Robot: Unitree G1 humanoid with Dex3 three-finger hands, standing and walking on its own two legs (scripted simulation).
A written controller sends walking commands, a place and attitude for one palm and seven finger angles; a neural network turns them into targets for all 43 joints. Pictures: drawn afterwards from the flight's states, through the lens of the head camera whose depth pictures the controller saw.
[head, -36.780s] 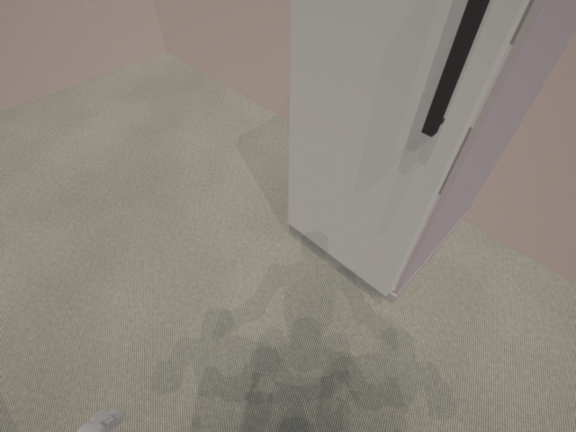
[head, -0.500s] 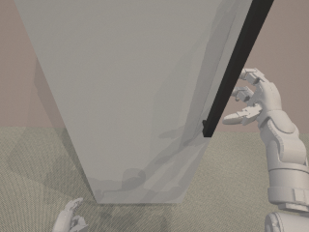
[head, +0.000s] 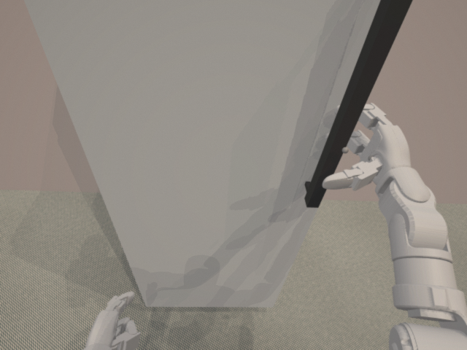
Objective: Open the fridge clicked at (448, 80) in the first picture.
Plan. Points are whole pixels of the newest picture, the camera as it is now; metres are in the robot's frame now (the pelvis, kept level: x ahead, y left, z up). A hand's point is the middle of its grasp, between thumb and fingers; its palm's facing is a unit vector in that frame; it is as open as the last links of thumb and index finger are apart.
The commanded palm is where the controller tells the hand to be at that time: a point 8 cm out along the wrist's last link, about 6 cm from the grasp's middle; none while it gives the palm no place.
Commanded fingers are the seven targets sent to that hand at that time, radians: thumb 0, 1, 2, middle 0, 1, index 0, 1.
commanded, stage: slide the fingers in behind the handle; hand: right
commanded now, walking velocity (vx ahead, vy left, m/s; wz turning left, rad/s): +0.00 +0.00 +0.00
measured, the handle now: (345, 104) +0.43 -0.14 +0.25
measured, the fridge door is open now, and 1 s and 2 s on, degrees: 0 0 0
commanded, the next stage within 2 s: move the hooked fingers beside the handle in 0.36 s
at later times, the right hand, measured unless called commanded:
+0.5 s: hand (338, 150) +0.38 -0.14 +0.20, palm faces -0.02 +1.00 -0.03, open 13.8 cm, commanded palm +0.36 -0.18 +0.20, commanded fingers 0.00 0.50 -0.30 0.30 1.20 0.30 1.20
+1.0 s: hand (353, 154) +0.37 -0.16 +0.20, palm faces -0.02 +1.00 -0.03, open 13.9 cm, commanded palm +0.35 -0.21 +0.20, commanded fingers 0.00 0.50 -0.30 0.30 1.20 0.30 1.20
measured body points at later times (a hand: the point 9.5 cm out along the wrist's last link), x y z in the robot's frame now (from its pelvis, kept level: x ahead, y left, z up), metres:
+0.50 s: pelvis +0.00 +0.01 +0.00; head -0.01 +0.03 +0.45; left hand +0.19 +0.23 -0.10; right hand +0.38 -0.19 +0.20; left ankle +0.02 +0.12 -0.74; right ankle -0.04 -0.11 -0.74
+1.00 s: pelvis +0.01 +0.00 +0.00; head -0.01 +0.02 +0.45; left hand +0.17 +0.24 -0.09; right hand +0.37 -0.21 +0.20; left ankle +0.02 +0.12 -0.74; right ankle -0.04 -0.11 -0.74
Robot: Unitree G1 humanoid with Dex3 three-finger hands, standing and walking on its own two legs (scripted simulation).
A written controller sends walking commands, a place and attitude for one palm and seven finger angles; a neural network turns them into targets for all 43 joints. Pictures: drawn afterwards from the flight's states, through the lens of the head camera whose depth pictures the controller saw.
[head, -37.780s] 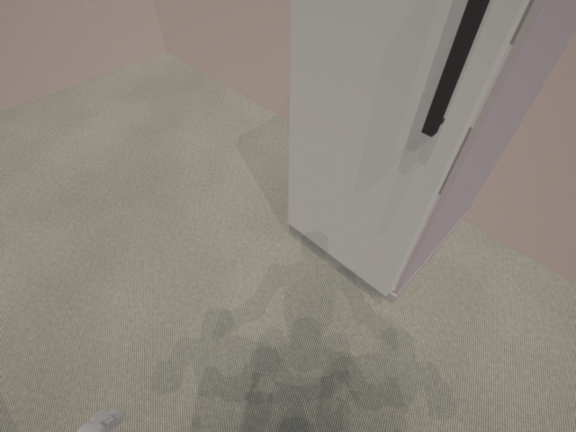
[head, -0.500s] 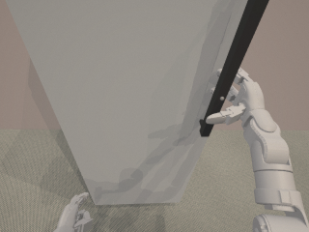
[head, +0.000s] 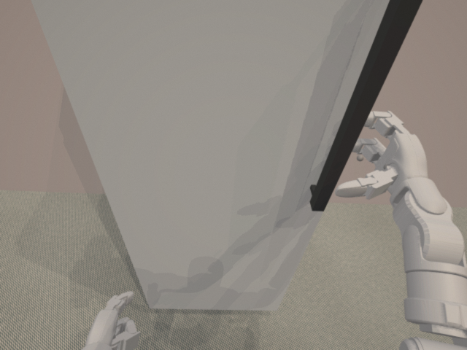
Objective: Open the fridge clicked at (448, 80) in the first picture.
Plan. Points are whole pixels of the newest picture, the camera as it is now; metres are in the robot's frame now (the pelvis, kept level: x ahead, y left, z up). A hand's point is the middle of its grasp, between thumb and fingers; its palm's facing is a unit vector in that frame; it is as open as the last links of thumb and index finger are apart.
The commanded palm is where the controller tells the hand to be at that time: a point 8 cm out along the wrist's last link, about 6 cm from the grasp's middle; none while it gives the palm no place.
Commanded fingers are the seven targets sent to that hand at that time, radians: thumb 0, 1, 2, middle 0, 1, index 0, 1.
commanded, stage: move the hooked fingers beside the handle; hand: right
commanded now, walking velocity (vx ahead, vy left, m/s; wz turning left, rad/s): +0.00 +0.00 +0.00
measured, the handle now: (351, 108) +0.42 -0.15 +0.25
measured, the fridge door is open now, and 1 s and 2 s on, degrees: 0 0 0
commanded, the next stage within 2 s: none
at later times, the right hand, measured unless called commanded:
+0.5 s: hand (368, 160) +0.37 -0.18 +0.20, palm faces -0.02 +1.00 -0.04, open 14.0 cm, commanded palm +0.34 -0.24 +0.20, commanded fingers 0.00 0.50 -0.30 0.30 1.20 0.30 1.20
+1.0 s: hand (389, 167) +0.35 -0.20 +0.20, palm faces +0.01 +1.00 -0.06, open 14.0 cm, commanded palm +0.32 -0.26 +0.20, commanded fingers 0.00 0.50 -0.30 0.30 1.20 0.30 1.20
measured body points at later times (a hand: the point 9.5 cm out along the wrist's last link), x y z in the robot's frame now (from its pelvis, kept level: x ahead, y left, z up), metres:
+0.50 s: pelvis +0.00 -0.01 +0.00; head -0.01 +0.01 +0.45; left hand +0.19 +0.22 -0.09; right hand +0.36 -0.24 +0.20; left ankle +0.02 +0.12 -0.74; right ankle -0.05 -0.11 -0.74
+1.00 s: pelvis +0.01 +0.00 +0.00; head -0.02 +0.01 +0.45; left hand +0.20 +0.22 -0.08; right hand +0.34 -0.26 +0.21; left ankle +0.02 +0.12 -0.74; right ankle -0.05 -0.11 -0.74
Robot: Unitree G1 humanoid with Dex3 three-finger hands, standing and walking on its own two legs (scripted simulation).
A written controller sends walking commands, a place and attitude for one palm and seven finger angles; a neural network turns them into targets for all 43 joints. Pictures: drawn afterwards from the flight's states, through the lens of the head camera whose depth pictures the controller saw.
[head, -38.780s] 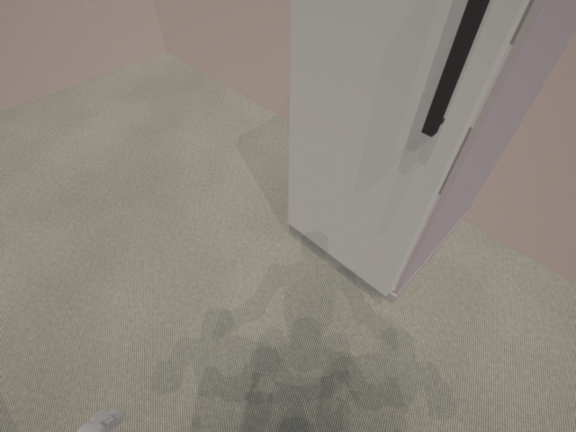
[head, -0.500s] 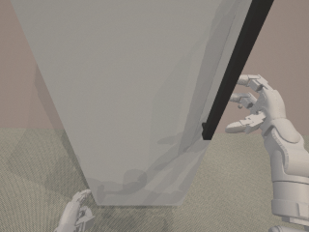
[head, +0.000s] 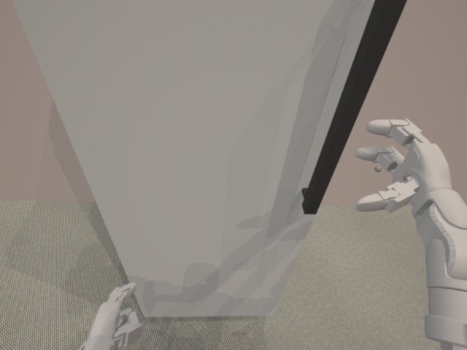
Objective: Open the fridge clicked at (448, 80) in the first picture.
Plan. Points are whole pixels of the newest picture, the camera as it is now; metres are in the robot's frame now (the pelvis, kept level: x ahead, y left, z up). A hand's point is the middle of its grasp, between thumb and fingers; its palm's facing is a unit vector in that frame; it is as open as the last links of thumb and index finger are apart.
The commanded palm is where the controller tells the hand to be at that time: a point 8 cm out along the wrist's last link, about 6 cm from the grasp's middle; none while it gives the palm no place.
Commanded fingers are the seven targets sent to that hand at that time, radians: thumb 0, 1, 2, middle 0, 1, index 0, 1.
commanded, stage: move the hooked fingers beside the handle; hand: right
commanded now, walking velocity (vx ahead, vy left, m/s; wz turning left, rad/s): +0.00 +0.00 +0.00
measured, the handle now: (340, 111) +0.41 -0.14 +0.25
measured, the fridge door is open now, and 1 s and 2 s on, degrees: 0 0 0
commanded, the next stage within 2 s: none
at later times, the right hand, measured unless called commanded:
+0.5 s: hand (375, 171) +0.35 -0.20 +0.19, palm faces +0.00 +1.00 -0.05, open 13.9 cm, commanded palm +0.32 -0.25 +0.20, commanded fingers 0.00 0.50 -0.30 0.30 1.20 0.30 1.20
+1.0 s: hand (375, 163) +0.34 -0.19 +0.21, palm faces -0.01 +1.00 -0.05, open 13.9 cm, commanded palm +0.32 -0.25 +0.20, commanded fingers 0.00 0.50 -0.30 0.30 1.20 0.30 1.20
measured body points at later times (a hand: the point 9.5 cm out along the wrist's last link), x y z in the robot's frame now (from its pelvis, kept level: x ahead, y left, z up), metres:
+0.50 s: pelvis -0.01 +0.00 +0.00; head -0.03 +0.03 +0.45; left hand +0.16 +0.24 -0.09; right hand +0.34 -0.25 +0.20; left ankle +0.01 +0.12 -0.74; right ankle -0.06 -0.11 -0.74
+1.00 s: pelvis +0.00 +0.00 +0.00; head -0.03 +0.03 +0.45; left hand +0.18 +0.23 -0.08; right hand +0.34 -0.24 +0.22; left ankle +0.01 +0.12 -0.74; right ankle -0.06 -0.11 -0.74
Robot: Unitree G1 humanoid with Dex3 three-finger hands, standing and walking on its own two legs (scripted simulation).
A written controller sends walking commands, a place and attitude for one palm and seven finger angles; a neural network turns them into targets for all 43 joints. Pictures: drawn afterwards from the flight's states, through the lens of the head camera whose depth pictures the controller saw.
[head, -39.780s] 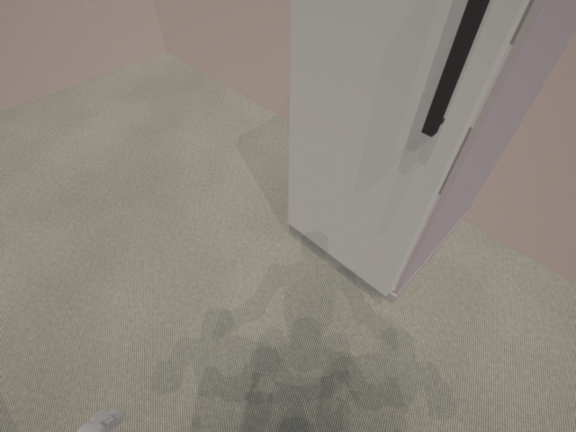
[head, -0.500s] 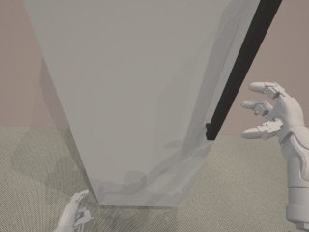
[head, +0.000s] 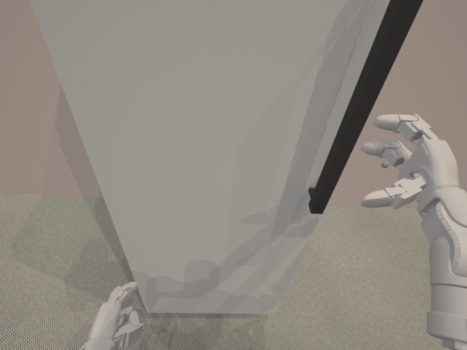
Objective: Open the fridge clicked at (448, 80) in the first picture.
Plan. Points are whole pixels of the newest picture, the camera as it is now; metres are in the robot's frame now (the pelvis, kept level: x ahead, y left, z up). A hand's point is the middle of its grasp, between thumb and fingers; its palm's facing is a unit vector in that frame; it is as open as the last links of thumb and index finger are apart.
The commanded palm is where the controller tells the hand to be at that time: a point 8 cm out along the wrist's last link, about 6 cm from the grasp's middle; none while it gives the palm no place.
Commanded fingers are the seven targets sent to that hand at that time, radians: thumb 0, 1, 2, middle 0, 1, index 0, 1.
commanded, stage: move the hooked fingers beside the handle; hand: right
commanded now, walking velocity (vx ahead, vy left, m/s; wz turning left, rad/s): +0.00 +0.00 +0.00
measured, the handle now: (350, 111) +0.42 -0.15 +0.26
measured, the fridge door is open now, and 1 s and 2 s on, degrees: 0 0 0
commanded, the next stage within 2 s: none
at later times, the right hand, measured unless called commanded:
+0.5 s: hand (389, 177) +0.34 -0.21 +0.19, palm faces +0.00 +1.00 -0.07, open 14.0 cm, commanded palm +0.31 -0.25 +0.20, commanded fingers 0.00 0.50 -0.30 0.30 1.20 0.30 1.20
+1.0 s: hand (377, 178) +0.34 -0.19 +0.19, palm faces -0.01 +1.00 -0.06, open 14.0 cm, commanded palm +0.32 -0.25 +0.21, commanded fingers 0.00 0.50 -0.30 0.30 1.20 0.30 1.20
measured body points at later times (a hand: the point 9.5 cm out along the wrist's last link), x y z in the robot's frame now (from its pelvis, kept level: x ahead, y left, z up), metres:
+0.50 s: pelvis +0.00 +0.00 +0.00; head -0.03 +0.02 +0.45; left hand +0.19 +0.23 -0.08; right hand +0.33 -0.26 +0.20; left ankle +0.01 +0.12 -0.74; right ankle -0.05 -0.12 -0.74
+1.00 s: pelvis +0.00 +0.00 +0.00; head -0.01 +0.02 +0.45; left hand +0.17 +0.24 -0.09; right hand +0.33 -0.25 +0.19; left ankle +0.01 +0.12 -0.74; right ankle -0.05 -0.12 -0.74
